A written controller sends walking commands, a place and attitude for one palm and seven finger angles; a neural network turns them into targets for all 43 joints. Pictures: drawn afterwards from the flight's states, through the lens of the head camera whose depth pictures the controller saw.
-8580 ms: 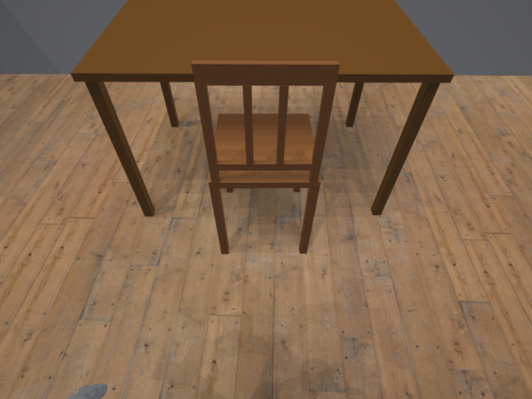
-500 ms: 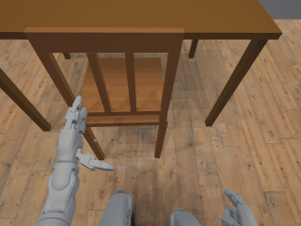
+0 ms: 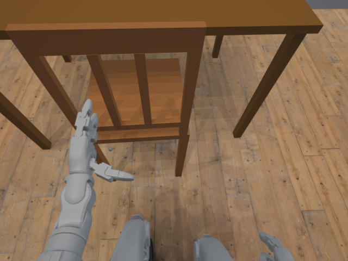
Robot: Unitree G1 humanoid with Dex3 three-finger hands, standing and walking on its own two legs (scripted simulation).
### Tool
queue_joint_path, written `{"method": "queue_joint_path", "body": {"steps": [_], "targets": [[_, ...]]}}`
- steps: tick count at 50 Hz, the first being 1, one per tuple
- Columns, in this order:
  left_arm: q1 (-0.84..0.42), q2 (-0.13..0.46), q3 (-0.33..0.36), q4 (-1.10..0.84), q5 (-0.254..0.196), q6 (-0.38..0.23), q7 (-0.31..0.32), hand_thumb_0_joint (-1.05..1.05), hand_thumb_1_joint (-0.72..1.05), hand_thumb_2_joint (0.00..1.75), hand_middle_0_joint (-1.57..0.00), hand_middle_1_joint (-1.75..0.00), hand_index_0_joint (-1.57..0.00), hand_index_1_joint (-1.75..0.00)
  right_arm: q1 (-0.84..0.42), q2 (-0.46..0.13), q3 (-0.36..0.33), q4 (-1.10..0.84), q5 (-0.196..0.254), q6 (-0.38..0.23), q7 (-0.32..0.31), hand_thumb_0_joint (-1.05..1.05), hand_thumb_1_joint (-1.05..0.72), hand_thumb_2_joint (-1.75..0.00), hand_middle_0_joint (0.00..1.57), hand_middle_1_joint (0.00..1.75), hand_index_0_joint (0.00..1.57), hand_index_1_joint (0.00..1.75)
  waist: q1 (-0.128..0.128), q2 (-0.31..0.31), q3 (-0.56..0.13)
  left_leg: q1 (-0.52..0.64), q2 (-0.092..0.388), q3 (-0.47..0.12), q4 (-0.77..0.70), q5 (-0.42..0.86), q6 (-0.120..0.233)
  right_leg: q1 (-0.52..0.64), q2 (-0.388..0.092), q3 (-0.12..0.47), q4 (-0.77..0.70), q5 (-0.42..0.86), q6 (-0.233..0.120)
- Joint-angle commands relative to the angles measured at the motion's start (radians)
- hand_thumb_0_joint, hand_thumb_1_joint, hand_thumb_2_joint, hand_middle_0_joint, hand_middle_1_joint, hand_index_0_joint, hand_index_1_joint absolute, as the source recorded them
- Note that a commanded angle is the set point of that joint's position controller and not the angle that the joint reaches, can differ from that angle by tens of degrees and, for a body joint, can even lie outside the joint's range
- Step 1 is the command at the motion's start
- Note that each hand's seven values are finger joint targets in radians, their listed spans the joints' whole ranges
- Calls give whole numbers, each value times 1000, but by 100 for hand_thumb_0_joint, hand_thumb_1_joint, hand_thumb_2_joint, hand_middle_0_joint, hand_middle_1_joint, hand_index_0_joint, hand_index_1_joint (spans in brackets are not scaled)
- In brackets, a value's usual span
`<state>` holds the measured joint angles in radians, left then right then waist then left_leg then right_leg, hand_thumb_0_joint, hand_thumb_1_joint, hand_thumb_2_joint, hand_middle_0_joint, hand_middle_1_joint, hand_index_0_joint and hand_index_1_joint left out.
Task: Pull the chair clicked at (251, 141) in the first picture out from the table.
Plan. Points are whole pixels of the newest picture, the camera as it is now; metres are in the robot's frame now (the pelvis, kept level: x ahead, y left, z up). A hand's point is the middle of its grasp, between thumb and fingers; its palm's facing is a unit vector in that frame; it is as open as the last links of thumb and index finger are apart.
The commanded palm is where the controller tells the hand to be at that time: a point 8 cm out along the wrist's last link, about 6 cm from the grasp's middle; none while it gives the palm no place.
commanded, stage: aim the fingers beside a spindle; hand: left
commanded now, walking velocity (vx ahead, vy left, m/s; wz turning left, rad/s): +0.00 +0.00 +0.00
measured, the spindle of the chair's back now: (107, 95) +0.51 +0.19 +0.03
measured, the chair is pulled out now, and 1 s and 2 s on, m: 0.00 0.00 0.00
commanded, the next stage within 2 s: push the fingers through the gap in 0.38 s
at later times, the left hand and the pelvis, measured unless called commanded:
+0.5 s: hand (108, 152) +0.35 +0.16 +0.02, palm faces +0.11 -0.99 -0.04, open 16.9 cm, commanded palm +0.33 +0.20 +0.02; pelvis +0.00 -0.01 +0.00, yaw +1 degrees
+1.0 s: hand (112, 132) +0.40 +0.16 +0.02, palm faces +0.10 -0.99 -0.04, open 16.9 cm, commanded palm +0.37 +0.20 +0.02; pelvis +0.00 +0.00 +0.00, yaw +0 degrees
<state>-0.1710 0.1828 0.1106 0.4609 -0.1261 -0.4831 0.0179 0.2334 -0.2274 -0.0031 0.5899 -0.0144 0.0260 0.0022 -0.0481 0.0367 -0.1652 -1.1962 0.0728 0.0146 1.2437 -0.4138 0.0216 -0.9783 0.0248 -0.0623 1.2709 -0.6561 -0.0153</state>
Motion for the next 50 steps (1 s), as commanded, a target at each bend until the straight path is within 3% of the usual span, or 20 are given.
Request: {"method": "queue_joint_path", "body": {"steps": [1,4,5,7,9,12,13,19,22,23,25,28,33,35,38,40,42,44,46,50], "targets": [[-185,89,19,-215,-13,-76,-9,0,-50,30,-6,-8,-6,-8,4,-150,-58,-117,7,-41,-11,0,-90,-90,20,30,20,30,-10,0,-350,492,-30,-63,-120,166,4,-22,10,18,-217,319,-9],[-216,72,-5,-234,-9,-90,-9,0,-50,30,-6,-8,-6,-8,-2,-149,-60,-109,5,-46,-13,0,-90,-90,20,30,20,30,-20,5,-350,502,-30,-67,-115,155,4,-46,8,17,-215,303,-7],[-201,77,3,-249,-9,-96,-6,0,-50,30,-6,-8,-6,-8,-2,-149,-63,-112,5,-48,-13,0,-90,-90,20,30,20,30,-8,23,-368,515,-30,-68,-115,161,1,-43,6,17,-211,302,-10],[-191,71,-10,-267,-4,-100,-1,0,-50,30,-6,-8,-6,-8,-3,-148,-63,-113,3,-51,-12,0,-90,-90,20,30,20,30,-7,38,-385,542,-29,-75,-114,184,0,-45,6,13,-205,314,-12],[-161,64,-15,-243,3,-93,5,0,-50,30,-6,-8,-6,-8,-5,-146,-61,-116,3,-47,-10,0,-90,-90,20,30,20,30,-8,1,-360,521,-31,-72,-116,178,3,-40,6,13,-211,316,-10],[-182,78,-1,-219,7,-85,10,0,-50,30,-6,-8,-6,-8,-13,-145,-58,-113,4,-42,-10,0,-90,-90,20,30,20,30,-11,1,-340,490,-35,-63,-108,151,6,-41,6,21,-216,305,-9],[-174,101,29,-210,4,-85,11,0,-50,30,-6,-8,-6,-8,-10,-147,-58,-114,3,-39,-12,0,-90,-90,20,30,20,30,-4,-21,-343,475,-36,-60,-108,145,6,-27,6,23,-217,305,-8],[-172,107,36,-229,-6,-91,-3,0,-50,30,-6,-8,-6,-8,-23,-141,-53,-128,3,-34,-14,0,-90,-90,20,30,20,30,-1,3,-350,468,-39,-47,-103,153,6,-6,8,34,-219,328,-8],[-216,95,16,-196,-11,-89,-21,0,-50,30,-6,-8,-6,-8,-22,-144,-50,-118,5,-38,-18,0,-90,-90,20,30,20,30,-20,-8,-325,440,-40,-48,-95,118,10,-22,8,39,-228,296,-6],[-231,116,37,-194,-14,-90,-24,0,-50,30,-6,-8,-6,-8,-17,-148,-52,-111,5,-39,-21,0,-90,-90,20,30,20,30,-19,-8,-330,446,-36,-51,-93,127,8,-27,8,37,-223,303,-7],[-241,91,11,-214,-20,-91,-34,0,-50,30,-6,-8,-6,-8,-19,-148,-54,-114,5,-45,-22,0,-90,-90,20,30,20,30,-19,14,-364,470,-38,-52,-92,140,9,-27,7,37,-221,312,-7],[-296,131,46,-160,-21,-83,-37,0,-50,30,-6,-8,-6,-8,-8,-153,-51,-95,6,-45,-26,0,-90,-90,20,30,20,30,-28,2,-331,439,-38,-54,-87,115,9,-40,8,39,-226,287,-6],[-366,150,68,-140,-15,-85,-34,0,-50,30,-6,-8,-6,-8,4,-155,-53,-83,3,-51,-27,0,-90,-90,20,30,20,30,-20,52,-382,483,-36,-61,-86,147,3,-57,9,33,-209,298,-11],[-361,121,45,-129,-12,-77,-32,0,-50,30,-6,-8,-6,-8,13,-156,-56,-84,2,-49,-24,0,-90,-90,20,30,20,30,-24,44,-403,513,-33,-66,-91,172,2,-64,11,26,-208,314,-10],[-349,159,90,-86,-13,-65,-24,0,-50,30,-6,-8,-6,-8,27,-163,-59,-78,2,-41,-20,0,-90,-90,20,30,20,30,-17,19,-402,506,-31,-69,-96,188,1,-52,13,21,-207,330,-11],[-371,132,65,-91,-10,-64,-22,0,-50,30,-6,-8,-6,-8,29,-157,-60,-80,2,-37,-17,0,-90,-90,20,30,20,30,-24,12,-404,498,-33,-62,-95,193,4,-43,12,24,-209,347,-7],[-362,150,85,-71,-5,-61,-16,0,-50,30,-6,-8,-6,-8,36,-161,-60,-80,2,-33,-14,0,-90,-90,20,30,20,30,-18,27,-400,503,-31,-66,-99,202,0,-52,13,20,-202,344,-11],[-394,143,83,-46,-3,-62,-10,0,-50,30,-6,-8,-6,-8,42,-159,-60,-75,1,-26,-11,0,-90,-90,20,30,20,30,-28,2,-371,484,-32,-64,-100,178,3,-58,14,21,-213,328,-7],[-444,166,100,-58,2,-77,-1,0,-50,30,-6,-8,-6,-8,50,-163,-60,-71,-2,-26,-11,0,-90,-90,20,30,20,30,-30,32,-390,499,-30,-71,-98,184,1,-70,16,20,-202,320,-11],[-494,166,103,-38,11,-93,4,0,-50,30,-6,-8,-6,-8,60,-161,-63,-59,-6,-22,-8,0,-90,-90,20,30,20,30,-37,31,-419,519,-28,-71,-91,204,-2,-76,16,20,-198,337,-10]]}}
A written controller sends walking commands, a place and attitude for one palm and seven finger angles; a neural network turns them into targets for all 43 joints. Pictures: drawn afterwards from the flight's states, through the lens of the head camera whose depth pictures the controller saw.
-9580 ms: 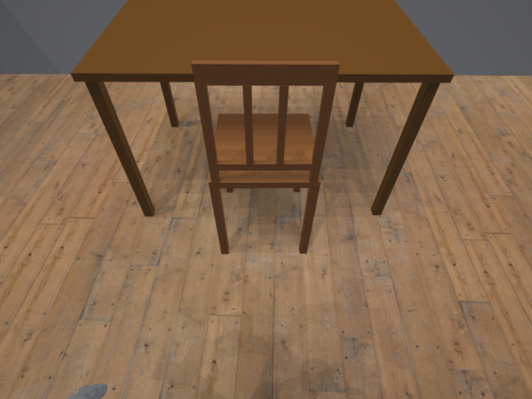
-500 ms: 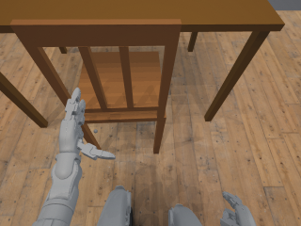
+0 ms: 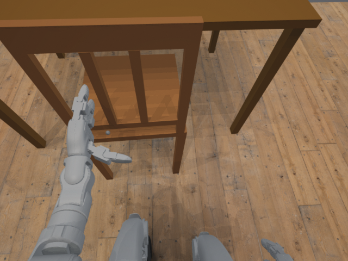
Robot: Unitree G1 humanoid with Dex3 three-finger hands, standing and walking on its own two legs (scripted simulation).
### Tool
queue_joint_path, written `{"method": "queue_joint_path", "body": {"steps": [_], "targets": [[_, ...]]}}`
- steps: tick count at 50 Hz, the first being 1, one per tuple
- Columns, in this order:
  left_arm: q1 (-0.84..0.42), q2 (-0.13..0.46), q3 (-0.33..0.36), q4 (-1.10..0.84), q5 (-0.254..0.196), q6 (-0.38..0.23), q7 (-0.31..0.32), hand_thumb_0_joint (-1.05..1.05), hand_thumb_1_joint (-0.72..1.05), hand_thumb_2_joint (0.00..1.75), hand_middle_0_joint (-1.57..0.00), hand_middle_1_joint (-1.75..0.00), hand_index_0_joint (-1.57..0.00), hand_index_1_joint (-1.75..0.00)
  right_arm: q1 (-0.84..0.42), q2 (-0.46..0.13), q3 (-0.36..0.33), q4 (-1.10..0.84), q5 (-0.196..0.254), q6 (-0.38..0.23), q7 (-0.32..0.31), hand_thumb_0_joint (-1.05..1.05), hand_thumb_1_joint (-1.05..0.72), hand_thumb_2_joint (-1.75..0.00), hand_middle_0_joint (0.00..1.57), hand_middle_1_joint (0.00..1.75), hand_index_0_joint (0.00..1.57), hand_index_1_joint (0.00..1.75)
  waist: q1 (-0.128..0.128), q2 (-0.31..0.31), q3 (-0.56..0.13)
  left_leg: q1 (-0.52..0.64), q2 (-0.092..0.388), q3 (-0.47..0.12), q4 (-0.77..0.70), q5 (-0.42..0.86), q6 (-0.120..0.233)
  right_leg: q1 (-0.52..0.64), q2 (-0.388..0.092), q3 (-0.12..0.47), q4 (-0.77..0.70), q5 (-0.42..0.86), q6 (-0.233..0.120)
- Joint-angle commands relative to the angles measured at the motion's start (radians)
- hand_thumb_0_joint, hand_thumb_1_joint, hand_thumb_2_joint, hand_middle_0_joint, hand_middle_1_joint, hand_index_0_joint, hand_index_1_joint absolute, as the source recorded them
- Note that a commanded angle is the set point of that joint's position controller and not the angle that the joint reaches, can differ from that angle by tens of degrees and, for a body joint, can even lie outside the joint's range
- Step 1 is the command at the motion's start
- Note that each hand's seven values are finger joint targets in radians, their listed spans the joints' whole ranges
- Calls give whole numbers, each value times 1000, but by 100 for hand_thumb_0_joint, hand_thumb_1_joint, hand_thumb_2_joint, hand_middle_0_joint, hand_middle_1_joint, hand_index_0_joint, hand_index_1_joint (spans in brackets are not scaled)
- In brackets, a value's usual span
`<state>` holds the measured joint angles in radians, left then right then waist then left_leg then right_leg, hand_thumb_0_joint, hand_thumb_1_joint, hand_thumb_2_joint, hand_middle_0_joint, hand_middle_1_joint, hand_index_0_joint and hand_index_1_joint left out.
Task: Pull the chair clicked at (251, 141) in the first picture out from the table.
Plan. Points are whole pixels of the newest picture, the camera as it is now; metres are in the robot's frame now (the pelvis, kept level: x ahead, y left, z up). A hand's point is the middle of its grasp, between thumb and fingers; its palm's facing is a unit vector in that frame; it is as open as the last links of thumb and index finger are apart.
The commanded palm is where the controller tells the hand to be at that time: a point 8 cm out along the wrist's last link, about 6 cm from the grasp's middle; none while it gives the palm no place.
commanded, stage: push the fingers through the gap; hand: left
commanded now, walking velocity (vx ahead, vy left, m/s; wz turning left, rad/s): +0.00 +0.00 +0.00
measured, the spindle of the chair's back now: (102, 93) +0.51 +0.19 +0.03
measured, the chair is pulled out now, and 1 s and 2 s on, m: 0.00 0.00 0.00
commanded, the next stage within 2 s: hook a spindle and tug to test in 1.08 s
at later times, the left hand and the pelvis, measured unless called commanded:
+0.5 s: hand (109, 114) +0.44 +0.16 +0.03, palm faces +0.12 -0.99 -0.04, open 16.9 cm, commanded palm +0.41 +0.20 +0.03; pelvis -0.01 +0.00 -0.01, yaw +0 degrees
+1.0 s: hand (106, 107) +0.47 +0.18 +0.02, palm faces +0.14 -0.99 -0.03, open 16.9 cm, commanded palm +0.44 +0.21 +0.03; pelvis +0.00 +0.00 -0.01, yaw -1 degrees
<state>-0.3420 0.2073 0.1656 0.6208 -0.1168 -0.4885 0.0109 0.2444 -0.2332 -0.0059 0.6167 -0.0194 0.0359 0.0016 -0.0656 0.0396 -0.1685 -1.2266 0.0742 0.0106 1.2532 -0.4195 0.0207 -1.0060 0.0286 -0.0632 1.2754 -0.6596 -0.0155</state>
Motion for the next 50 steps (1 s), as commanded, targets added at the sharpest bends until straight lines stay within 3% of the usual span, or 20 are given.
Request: {"method": "queue_joint_path", "body": {"steps": [1,6,10,14,20,22,25,26,29,33,35,37,41,44,50], "targets": [[-325,145,50,-179,1,-88,8,0,-50,30,-6,-8,-6,-8,56,-157,-59,-87,-1,-32,-6,0,-90,-90,20,30,20,30,-20,32,-407,543,-32,-69,-101,207,0,-50,14,22,-203,333,-12],[-380,155,59,-116,6,-84,0,0,-50,30,-6,-8,-6,-8,69,-161,-61,-75,-1,-25,-5,0,-90,-90,20,30,20,30,-32,20,-414,540,-30,-70,-96,204,2,-60,16,22,-203,330,-11],[-430,172,75,-104,7,-86,-4,0,-50,30,-6,-8,-6,-8,72,-161,-60,-70,-2,-19,-5,0,-90,-90,20,30,20,30,-28,48,-421,545,-30,-68,-97,190,-1,-69,15,24,-207,313,-12],[-484,149,55,-56,16,-87,-1,0,-50,30,-6,-8,-6,-8,84,-160,-60,-63,-5,-14,-1,0,-90,-90,20,30,20,30,-45,44,-407,553,-29,-81,-97,184,-1,-103,18,17,-205,295,-12],[-560,206,103,17,36,-96,10,0,-50,30,-6,-8,-6,-8,103,-164,-59,-51,-11,0,1,0,-90,-90,20,30,20,30,-48,42,-414,534,-30,-78,-86,181,1,-103,20,22,-201,292,-12],[-588,191,96,22,39,-102,10,0,-50,30,-6,-8,-6,-8,106,-163,-59,-53,-15,4,4,0,-90,-90,20,30,20,30,-53,57,-435,546,-30,-77,-83,195,2,-111,20,21,-196,301,-11],[-603,234,133,63,42,-103,10,0,-50,30,-6,-8,-6,-8,117,-166,-57,-50,-17,15,5,0,-90,-90,20,30,20,30,-51,35,-432,516,-32,-72,-77,188,4,-90,22,25,-198,304,-10],[-626,226,122,49,40,-108,5,0,-50,30,-6,-8,-6,-8,117,-165,-58,-51,-17,14,6,0,-90,-90,20,30,20,30,-55,57,-445,521,-33,-72,-72,195,6,-95,22,28,-192,309,-11],[-658,271,159,117,42,-102,-2,0,-50,30,-6,-8,-6,-8,128,-170,-56,-38,-19,22,5,0,-90,-90,20,30,20,30,-65,22,-421,471,-33,-63,-61,165,12,-88,23,36,-202,297,-5],[-737,274,153,120,43,-114,-19,0,-50,30,-6,-8,-6,-8,143,-173,-58,-29,-22,26,5,0,-90,-90,20,30,20,30,-74,84,-456,516,-28,-72,-52,199,9,-122,23,33,-188,307,-10],[-692,274,165,137,39,-111,-27,0,-50,30,-6,-8,-6,-8,153,-173,-60,-31,-23,29,10,0,-90,-90,20,30,20,30,-61,64,-473,523,-30,-71,-55,221,7,-96,26,31,-190,329,-12],[-671,257,154,146,37,-105,-33,0,-50,30,-6,-8,-6,-8,154,-175,-60,-34,-21,35,14,0,-90,-90,20,30,20,30,-60,83,-477,544,-27,-78,-62,232,5,-117,27,21,-184,327,-14],[-670,281,178,135,33,-94,-30,0,-50,30,-6,-8,-6,-8,164,-177,-61,-37,-20,47,16,0,-90,-90,20,30,20,30,-67,38,-474,502,-30,-68,-55,239,13,-74,28,30,-184,367,-8],[-657,310,199,92,33,-106,-25,0,-50,30,-6,-8,-6,-8,158,-176,-61,-41,-19,51,16,0,-90,-90,20,30,20,30,-54,55,-489,507,-31,-60,-58,242,10,-54,28,34,-188,375,-7],[-690,291,169,118,46,-111,-26,0,-50,30,-6,-8,-6,-8,165,-176,-59,-28,-20,53,15,0,-90,-90,20,30,20,30,-74,69,-448,516,-28,-70,-61,223,7,-96,30,27,-191,343,-8]]}}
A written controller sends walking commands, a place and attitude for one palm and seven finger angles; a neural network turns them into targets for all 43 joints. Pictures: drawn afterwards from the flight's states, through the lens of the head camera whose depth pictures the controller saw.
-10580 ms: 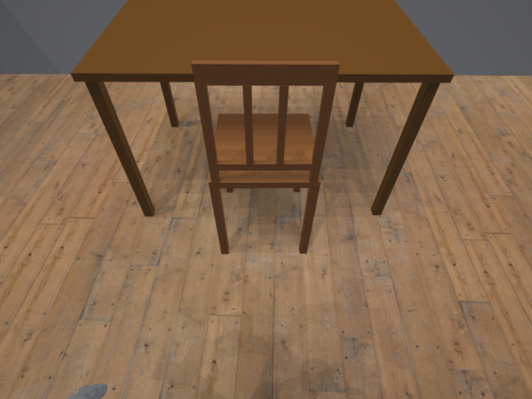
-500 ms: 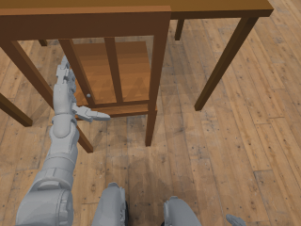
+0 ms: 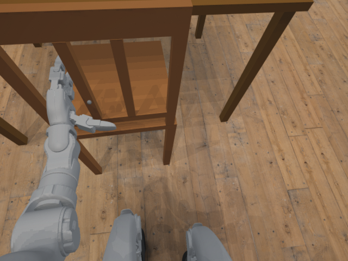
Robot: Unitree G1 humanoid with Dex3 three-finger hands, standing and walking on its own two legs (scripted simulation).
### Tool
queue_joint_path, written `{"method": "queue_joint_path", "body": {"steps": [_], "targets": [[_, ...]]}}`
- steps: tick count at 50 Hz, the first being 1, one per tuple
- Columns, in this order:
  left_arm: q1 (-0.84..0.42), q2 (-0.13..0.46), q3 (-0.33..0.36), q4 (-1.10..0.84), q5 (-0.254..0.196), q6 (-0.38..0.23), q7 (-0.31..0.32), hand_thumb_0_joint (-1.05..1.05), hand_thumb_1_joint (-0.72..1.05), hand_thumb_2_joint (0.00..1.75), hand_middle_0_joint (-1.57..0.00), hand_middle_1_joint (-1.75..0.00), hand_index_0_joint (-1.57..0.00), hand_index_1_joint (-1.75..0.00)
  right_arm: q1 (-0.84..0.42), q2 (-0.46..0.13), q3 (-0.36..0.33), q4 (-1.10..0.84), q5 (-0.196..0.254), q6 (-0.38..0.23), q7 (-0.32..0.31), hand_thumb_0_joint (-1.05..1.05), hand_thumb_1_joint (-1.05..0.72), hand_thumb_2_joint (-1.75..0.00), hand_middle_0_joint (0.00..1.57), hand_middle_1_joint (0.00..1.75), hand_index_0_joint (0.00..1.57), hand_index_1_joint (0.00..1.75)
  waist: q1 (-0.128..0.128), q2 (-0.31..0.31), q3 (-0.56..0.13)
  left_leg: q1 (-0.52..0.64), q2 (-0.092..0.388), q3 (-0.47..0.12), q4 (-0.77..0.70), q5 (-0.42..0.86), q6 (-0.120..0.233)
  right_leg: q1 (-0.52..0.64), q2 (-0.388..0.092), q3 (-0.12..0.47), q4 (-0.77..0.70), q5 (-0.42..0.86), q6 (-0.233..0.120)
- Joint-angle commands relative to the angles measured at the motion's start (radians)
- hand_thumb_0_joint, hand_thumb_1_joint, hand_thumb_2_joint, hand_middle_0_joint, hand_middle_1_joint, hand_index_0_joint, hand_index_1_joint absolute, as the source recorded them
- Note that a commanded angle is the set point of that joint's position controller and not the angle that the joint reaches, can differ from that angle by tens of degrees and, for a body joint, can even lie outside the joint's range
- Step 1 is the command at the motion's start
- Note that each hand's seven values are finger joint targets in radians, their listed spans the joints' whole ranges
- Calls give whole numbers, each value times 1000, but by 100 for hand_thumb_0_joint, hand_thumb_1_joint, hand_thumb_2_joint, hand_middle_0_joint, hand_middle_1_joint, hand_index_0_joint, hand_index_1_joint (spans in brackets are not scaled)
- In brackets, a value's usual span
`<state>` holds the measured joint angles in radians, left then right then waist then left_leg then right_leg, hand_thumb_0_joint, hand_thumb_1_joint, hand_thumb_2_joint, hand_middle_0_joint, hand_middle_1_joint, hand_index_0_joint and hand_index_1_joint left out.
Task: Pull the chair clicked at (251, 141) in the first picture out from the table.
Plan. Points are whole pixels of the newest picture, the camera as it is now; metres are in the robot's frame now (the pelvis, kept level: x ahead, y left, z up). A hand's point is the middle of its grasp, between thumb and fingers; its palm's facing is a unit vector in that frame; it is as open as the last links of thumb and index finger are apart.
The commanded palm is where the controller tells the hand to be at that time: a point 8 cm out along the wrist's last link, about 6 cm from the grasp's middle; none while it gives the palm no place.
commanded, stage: push the fingers through the gap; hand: left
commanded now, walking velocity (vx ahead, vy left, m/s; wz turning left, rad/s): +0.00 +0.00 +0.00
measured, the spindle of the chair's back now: (83, 87) +0.50 +0.20 +0.03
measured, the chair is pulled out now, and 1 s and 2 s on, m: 0.00 0.00 0.08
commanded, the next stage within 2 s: hook a spindle and tug to test in 0.08 s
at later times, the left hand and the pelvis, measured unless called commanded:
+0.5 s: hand (88, 102) +0.46 +0.19 +0.03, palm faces +0.14 -0.99 -0.03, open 15.8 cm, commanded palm +0.44 +0.21 +0.03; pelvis +0.00 +0.00 +0.00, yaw +0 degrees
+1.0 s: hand (93, 98) +0.47 +0.18 +0.03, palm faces +0.16 -0.99 -0.03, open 6.6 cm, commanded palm +0.44 +0.21 +0.03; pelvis +0.00 +0.00 +0.00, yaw +0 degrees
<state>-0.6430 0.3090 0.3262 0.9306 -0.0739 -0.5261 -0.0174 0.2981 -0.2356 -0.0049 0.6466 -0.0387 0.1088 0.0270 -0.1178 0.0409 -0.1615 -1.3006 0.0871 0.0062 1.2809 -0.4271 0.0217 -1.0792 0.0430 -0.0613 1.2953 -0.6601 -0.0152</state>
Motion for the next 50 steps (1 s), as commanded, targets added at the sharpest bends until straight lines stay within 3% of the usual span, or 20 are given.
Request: {"method": "queue_joint_path", "body": {"steps": [1,2,9,11,13,16,17,20,21,24,29,31,33,34,37,40,43,45,48,50], "targets": [[-424,156,-20,-215,-3,-78,-1,0,-50,30,-6,-8,-6,-8,110,-171,-60,-59,-1,-25,-11,0,-90,-90,20,30,20,30,-34,92,-468,621,-39,-71,-89,241,7,-42,16,22,-208,343,-10],[-401,182,9,-208,-3,-77,1,0,-50,30,-6,-8,-6,-8,113,-175,-65,-55,-1,-25,-11,0,-90,-90,20,30,20,30,-18,95,-483,635,-38,-72,-88,261,3,-35,15,21,-207,354,-12],[-333,169,4,-201,-9,-60,-3,0,-50,30,-6,-8,-6,-8,104,-174,-64,-67,0,-16,-4,0,-90,-90,20,30,20,30,-9,77,-482,634,-41,-70,-92,291,3,-13,15,15,-206,389,-13],[-343,137,-18,-183,-10,-54,-1,0,-50,30,-10,-19,-10,-19,103,-173,-62,-69,0,-14,-3,0,-90,-90,20,30,20,30,-27,61,-451,622,-41,-74,-94,272,6,-32,16,14,-210,373,-11],[-368,182,17,-164,-7,-59,5,0,-50,30,-13,-30,-13,-30,101,-178,-61,-62,-1,-12,-8,0,-90,-90,20,30,20,30,-26,37,-440,589,-41,-72,-87,241,7,-32,15,17,-210,349,-7],[-420,175,0,-211,-7,-83,3,0,-50,30,-18,-46,-18,-46,96,-173,-60,-68,-4,-19,-9,0,-90,-90,20,30,20,30,-29,77,-473,611,-42,-71,-82,248,7,-33,14,23,-202,351,-10],[-408,194,21,-222,-4,-90,5,0,-50,30,-20,-52,-20,-52,97,-174,-62,-65,-5,-19,-10,0,-90,-90,20,30,20,30,-14,104,-503,642,-40,-74,-81,277,3,-35,13,21,-196,366,-13],[-351,165,-3,-225,-5,-80,-1,0,-50,30,-25,-68,-25,-68,93,-170,-63,-72,-3,-16,-4,0,-90,-90,20,30,20,30,-8,102,-507,658,-39,-76,-87,295,0,-25,17,15,-199,378,-16],[-357,133,-32,-210,-8,-72,-7,0,-50,30,-27,-74,-27,-74,96,-170,-62,-73,-2,-16,-4,0,-90,-90,20,30,20,30,-26,98,-485,657,-38,-81,-89,288,2,-44,17,12,-200,369,-15],[-376,131,-31,-186,-8,-54,-2,0,-50,30,-32,-90,-32,-90,94,-172,-63,-67,1,-12,-5,0,-90,-90,20,30,20,30,-28,78,-454,631,-39,-81,-94,239,3,-57,16,10,-212,329,-11],[-412,140,-20,-217,-3,-70,21,0,-22,42,-41,-118,-41,-118,97,-170,-62,-67,-6,-18,-8,0,-90,-90,20,30,20,30,-21,99,-497,658,-40,-88,-95,252,0,-56,16,10,-206,325,-14],[-417,148,-19,-188,5,-72,27,0,-11,47,-45,-129,-45,-129,106,-174,-61,-60,-8,-17,-7,0,-90,-90,20,30,20,30,-32,82,-474,650,-37,-95,-97,245,1,-66,17,7,-202,318,-15],[-416,145,-21,-195,13,-77,33,0,0,52,-48,-140,-48,-140,102,-172,-62,-64,-9,-15,-3,0,-90,-90,20,30,20,30,-21,107,-486,656,-37,-92,-98,239,-2,-72,16,7,-201,309,-15],[-405,142,-17,-180,12,-73,36,0,6,54,-50,-145,-50,-145,103,-171,-62,-63,-9,-13,-2,0,-90,-90,20,30,20,30,-25,86,-481,647,-38,-90,-97,237,1,-66,17,7,-205,312,-14],[-382,144,-8,-194,6,-70,37,0,23,61,-50,-145,-50,-145,102,-171,-60,-71,-9,-9,0,0,-90,-90,20,30,20,30,-15,100,-494,655,-38,-84,-100,257,-1,-53,17,9,-204,331,-15],[-364,137,-20,-189,9,-67,34,0,40,68,-50,-145,-50,-145,102,-168,-58,-75,-7,-3,2,0,-90,-90,20,30,20,30,-20,55,-470,617,-42,-76,-102,246,4,-23,19,12,-213,343,-12],[-390,145,-19,-194,13,-76,34,0,56,76,-50,-145,-50,-145,107,-171,-61,-69,-8,-6,1,0,-90,-90,20,30,20,30,-22,88,-476,635,-39,-80,-99,242,2,-47,18,13,-207,331,-13],[-367,159,-4,-198,8,-75,32,0,68,80,-50,-145,-50,-145,106,-172,-62,-71,-7,-3,0,0,-90,-90,20,30,20,30,-16,73,-480,626,-39,-72,-97,252,2,-25,18,17,-210,350,-12],[-370,134,-21,-213,6,-77,31,0,84,88,-50,-145,-50,-145,107,-167,-63,-73,-7,-3,3,0,-90,-90,20,30,20,30,-18,91,-488,644,-39,-74,-97,273,0,-31,18,14,-205,363,-13],[-354,132,-22,-197,3,-70,32,0,90,90,-50,-145,-50,-145,106,-168,-62,-73,-6,-2,3,0,-90,-90,20,30,20,30,-22,57,-472,615,-42,-68,-97,254,4,-14,19,18,-216,362,-9]]}}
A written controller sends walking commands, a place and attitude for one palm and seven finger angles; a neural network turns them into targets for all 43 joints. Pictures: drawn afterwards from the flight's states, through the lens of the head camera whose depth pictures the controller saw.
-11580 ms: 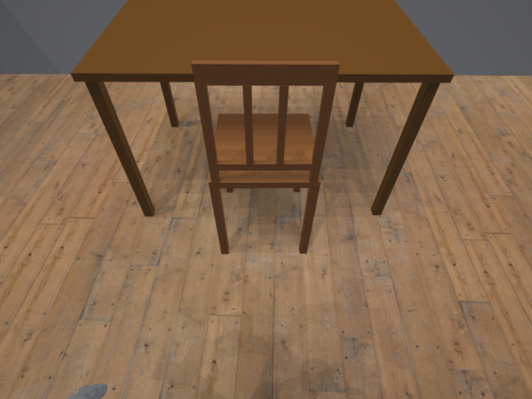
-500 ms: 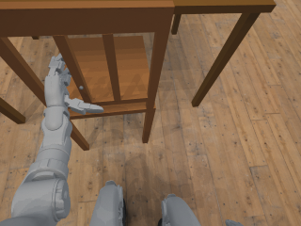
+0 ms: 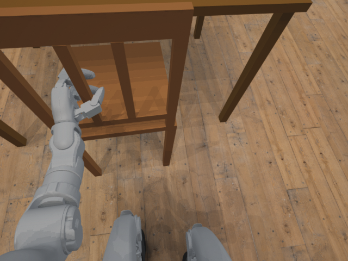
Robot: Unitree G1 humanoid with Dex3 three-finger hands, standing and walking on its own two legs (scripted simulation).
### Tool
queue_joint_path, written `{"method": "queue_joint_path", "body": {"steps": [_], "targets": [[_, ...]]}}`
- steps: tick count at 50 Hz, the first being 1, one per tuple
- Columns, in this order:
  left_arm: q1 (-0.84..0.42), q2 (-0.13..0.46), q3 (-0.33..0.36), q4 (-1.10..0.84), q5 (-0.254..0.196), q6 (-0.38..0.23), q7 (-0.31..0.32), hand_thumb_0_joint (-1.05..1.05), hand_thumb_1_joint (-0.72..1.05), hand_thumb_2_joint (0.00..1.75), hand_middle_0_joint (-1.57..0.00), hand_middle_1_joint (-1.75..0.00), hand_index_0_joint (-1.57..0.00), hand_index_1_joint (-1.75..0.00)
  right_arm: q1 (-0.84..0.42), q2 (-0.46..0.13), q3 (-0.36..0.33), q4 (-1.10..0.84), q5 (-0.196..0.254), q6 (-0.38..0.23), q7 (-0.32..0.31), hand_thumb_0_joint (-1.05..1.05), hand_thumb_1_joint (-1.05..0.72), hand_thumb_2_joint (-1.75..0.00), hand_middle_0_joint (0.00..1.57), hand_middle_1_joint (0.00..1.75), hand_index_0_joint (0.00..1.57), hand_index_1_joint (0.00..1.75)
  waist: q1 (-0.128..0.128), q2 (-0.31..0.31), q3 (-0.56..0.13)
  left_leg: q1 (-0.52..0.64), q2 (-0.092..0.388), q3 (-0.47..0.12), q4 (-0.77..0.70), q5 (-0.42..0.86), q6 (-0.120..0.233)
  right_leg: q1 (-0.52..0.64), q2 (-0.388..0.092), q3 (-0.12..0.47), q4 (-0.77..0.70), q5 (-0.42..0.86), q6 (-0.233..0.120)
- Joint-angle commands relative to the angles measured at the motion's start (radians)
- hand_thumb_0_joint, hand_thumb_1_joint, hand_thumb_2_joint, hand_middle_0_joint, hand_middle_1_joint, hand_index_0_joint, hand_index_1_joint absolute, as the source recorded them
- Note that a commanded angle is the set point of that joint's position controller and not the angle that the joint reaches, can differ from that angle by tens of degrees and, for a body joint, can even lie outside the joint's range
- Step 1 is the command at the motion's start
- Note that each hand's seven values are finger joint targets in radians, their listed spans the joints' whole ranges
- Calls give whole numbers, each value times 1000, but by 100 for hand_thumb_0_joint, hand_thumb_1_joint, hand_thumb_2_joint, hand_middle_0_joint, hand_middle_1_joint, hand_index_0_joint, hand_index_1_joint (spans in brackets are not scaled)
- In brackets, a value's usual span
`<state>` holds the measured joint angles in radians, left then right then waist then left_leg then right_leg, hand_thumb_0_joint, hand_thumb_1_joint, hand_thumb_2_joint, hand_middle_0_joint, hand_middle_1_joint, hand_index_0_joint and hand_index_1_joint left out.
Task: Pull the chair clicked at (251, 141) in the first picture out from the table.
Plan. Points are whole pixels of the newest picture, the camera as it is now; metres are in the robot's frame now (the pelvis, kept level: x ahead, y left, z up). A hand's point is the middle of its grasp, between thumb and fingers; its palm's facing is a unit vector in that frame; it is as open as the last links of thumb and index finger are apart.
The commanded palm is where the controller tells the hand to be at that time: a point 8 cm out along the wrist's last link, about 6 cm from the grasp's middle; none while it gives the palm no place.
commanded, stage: hook a spindle and tug to test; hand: left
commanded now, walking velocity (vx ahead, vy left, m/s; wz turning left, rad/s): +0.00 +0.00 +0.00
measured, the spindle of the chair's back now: (83, 90) +0.49 +0.20 +0.03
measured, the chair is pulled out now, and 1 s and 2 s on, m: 0.00 0.08 0.18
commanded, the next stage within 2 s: step backward, pulling the chair out in 0.68 s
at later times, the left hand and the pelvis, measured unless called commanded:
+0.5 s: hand (94, 112) +0.43 +0.17 +0.03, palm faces +0.16 -0.99 -0.02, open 5.5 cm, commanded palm +0.40 +0.20 +0.03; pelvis +0.01 +0.00 +0.01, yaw +0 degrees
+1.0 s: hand (93, 124) +0.40 +0.16 +0.05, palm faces +0.16 -0.98 -0.11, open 5.6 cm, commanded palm +0.38 +0.20 +0.05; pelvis +0.01 +0.00 +0.08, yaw +2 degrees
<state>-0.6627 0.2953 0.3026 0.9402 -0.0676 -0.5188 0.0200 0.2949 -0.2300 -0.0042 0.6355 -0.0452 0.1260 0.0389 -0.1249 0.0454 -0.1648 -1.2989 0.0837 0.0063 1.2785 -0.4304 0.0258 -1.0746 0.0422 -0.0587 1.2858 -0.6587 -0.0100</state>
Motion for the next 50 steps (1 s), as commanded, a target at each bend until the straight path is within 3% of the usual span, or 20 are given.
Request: {"method": "queue_joint_path", "body": {"steps": [1,3,5,12,13,15,18,22,24,25,28,31,39,40,41,42,43,45,48,50], "targets": [[-343,157,9,-205,-2,-80,-7,0,90,90,-50,-145,-50,-145,114,-176,-63,-61,0,-21,-10,0,-90,-90,20,30,20,30,-18,60,-469,624,-36,-74,-95,262,-1,-33,19,14,-198,356,-16],[-307,152,9,-232,-5,-82,-10,0,90,90,-50,-145,-50,-145,109,-172,-64,-68,2,-21,-8,0,-90,-90,20,30,20,30,0,79,-493,638,-40,-66,-97,286,-1,-7,19,17,-201,384,-17],[-265,149,10,-215,-9,-71,-14,0,90,90,-50,-145,-50,-145,105,-172,-63,-70,4,-17,-8,0,-90,-90,20,30,20,30,-2,34,-472,602,-41,-57,-95,282,2,17,18,20,-205,405,-13],[-179,131,-8,-328,-16,-69,-19,0,90,90,-50,-145,-50,-145,94,-165,-67,-92,10,-20,-4,0,-90,-90,20,30,20,30,22,80,-503,659,-39,-53,-103,350,-3,39,17,20,-196,468,-17],[-133,101,-27,-334,-22,-61,-22,0,90,90,-50,-145,-50,-145,91,-161,-66,-99,11,-21,-1,0,-90,-90,20,30,20,30,23,69,-506,656,-43,-48,-105,359,-1,57,17,19,-201,485,-16],[-124,104,-32,-355,-27,-57,-20,0,90,90,-50,-145,-50,-145,85,-161,-66,-98,13,-22,-3,0,-90,-90,20,30,20,30,18,45,-474,634,-43,-43,-107,349,1,74,16,24,-209,505,-12],[-109,107,-33,-384,-28,-61,-16,0,90,90,-50,-145,-50,-145,79,-162,-67,-98,15,-29,-5,0,-90,-90,20,30,20,30,22,52,-468,642,-42,-47,-110,348,-2,64,14,22,-204,494,-13],[-71,58,-77,-449,-28,-70,-7,0,90,90,-50,-145,-50,-145,67,-156,-72,-105,16,-40,-4,0,-90,-90,20,30,20,30,28,81,-485,697,-40,-51,-114,379,-6,53,13,16,-204,497,-17],[-24,62,-76,-464,-29,-70,-2,0,90,90,-50,-145,-50,-145,62,-157,-70,-109,15,-41,-4,0,-90,-90,20,30,20,30,34,44,-483,684,-41,-50,-117,387,-6,81,11,16,-204,522,-16],[-25,38,-100,-481,-31,-72,-2,0,90,90,-50,-145,-50,-145,55,-153,-70,-111,16,-44,-4,0,-90,-90,20,30,20,30,28,33,-482,676,-44,-45,-115,377,-2,91,10,20,-209,530,-12],[-33,55,-92,-463,-28,-73,2,0,90,90,-50,-145,-50,-145,44,-157,-66,-102,19,-49,-10,0,-90,-90,20,30,20,30,23,31,-431,647,-45,-48,-115,329,-3,68,10,20,-213,485,-13],[-53,72,-83,-475,-23,-83,3,0,90,90,-50,-145,-50,-145,37,-158,-65,-102,18,-55,-16,0,-90,-90,20,30,20,30,26,44,-438,646,-46,-49,-112,313,-4,63,7,23,-208,464,-15],[-215,40,-120,-410,-13,-88,9,0,90,90,-50,-145,-50,-145,21,-155,-61,-81,15,-66,-30,0,-90,-90,20,30,20,30,-3,62,-426,637,-47,-61,-103,233,-4,-6,5,22,-216,361,-14],[-265,350,-24,-620,67,40,77,0,90,90,-50,-145,-50,-145,76,-158,-57,-178,83,-4,-49,0,-90,-90,20,30,20,30,91,156,-682,963,-18,-44,-290,278,17,432,-55,133,-398,435,-17],[-271,286,-61,-687,54,105,96,0,90,90,-50,-145,-50,-145,80,-135,-48,-217,93,0,-71,0,-90,-90,20,30,20,30,70,186,-665,1042,-36,-35,-334,355,25,480,-40,100,-442,589,-21],[-147,243,-78,-617,49,175,106,0,90,90,-50,-145,-50,-145,43,-134,-39,-215,95,6,-83,0,-90,-90,20,30,20,30,70,160,-601,1013,-31,-41,-354,381,24,489,-48,91,-452,645,-13],[-53,161,-137,-536,47,235,109,0,90,90,-50,-145,-50,-145,27,-126,-31,-206,99,14,-92,0,-90,-90,20,30,20,30,63,99,-510,957,-26,-38,-372,381,27,515,-57,91,-473,678,1],[17,94,-195,-356,45,311,113,0,90,90,-50,-145,-50,-145,17,-138,-25,-175,99,26,-106,0,-90,-90,20,30,20,30,54,5,-324,855,-2,-58,-442,307,30,535,-78,88,-523,629,20],[-104,110,-201,-215,43,316,123,0,90,90,-50,-145,-50,-145,15,-156,-23,-133,94,15,-125,0,-90,-90,20,30,20,30,53,-10,-219,875,25,-69,-530,336,32,586,-101,91,-593,640,41],[-164,102,-212,-134,43,291,119,0,90,90,-50,-145,-50,-145,28,-164,-26,-103,89,1,-133,0,-90,-90,20,30,20,30,56,46,-208,953,52,-106,-583,439,39,601,-93,79,-600,623,37]]}}
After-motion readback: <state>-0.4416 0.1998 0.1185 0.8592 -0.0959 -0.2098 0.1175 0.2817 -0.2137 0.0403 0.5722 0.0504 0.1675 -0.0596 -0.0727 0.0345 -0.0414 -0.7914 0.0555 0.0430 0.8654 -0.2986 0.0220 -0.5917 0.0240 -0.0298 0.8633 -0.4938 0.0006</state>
